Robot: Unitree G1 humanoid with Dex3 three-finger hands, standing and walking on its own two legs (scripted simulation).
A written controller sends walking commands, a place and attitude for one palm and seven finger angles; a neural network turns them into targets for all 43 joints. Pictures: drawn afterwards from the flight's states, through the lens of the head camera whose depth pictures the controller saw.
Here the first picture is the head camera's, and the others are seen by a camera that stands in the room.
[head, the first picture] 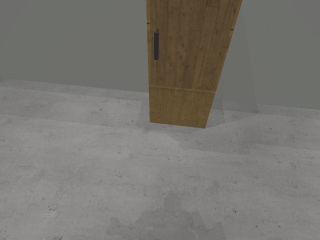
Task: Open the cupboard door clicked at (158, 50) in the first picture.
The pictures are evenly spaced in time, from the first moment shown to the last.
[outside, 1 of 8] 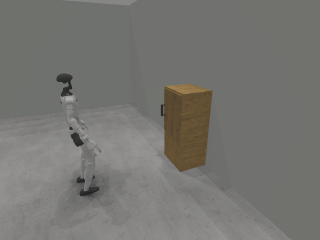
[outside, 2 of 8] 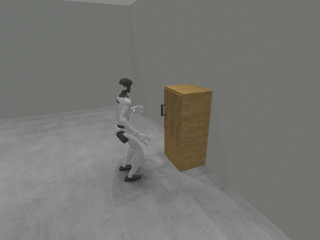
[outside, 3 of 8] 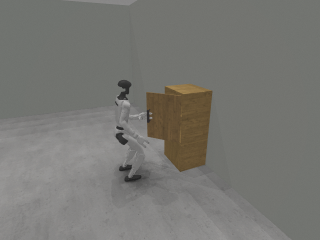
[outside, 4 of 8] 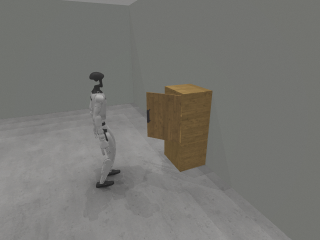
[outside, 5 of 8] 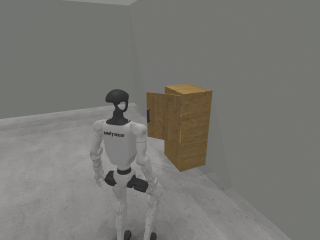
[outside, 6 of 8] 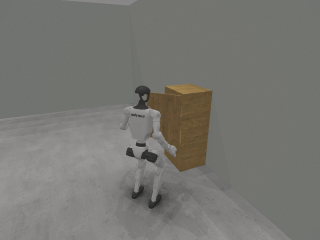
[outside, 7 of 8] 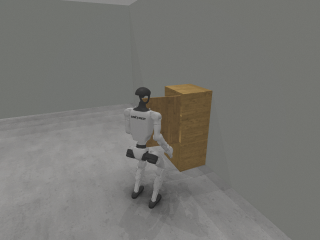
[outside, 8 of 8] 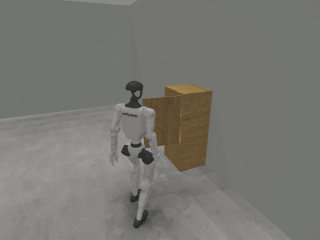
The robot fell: no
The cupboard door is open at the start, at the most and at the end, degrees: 0 84 83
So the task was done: yes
